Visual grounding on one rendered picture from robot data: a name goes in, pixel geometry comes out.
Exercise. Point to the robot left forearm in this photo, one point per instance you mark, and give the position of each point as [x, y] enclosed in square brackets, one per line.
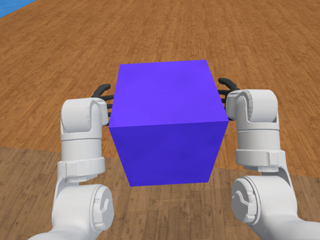
[81, 122]

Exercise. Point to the robot left upper arm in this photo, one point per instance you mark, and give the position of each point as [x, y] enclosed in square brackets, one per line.
[81, 212]

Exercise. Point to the robot right forearm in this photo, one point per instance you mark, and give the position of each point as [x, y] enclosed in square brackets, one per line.
[257, 122]

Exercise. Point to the carton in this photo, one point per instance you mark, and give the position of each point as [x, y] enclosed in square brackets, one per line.
[167, 122]

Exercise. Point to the left robot hand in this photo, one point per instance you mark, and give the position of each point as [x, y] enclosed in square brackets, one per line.
[97, 94]

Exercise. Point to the robot right upper arm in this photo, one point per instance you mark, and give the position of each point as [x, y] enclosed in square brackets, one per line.
[268, 205]

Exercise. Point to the right robot hand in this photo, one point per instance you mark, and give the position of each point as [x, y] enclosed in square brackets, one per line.
[232, 86]

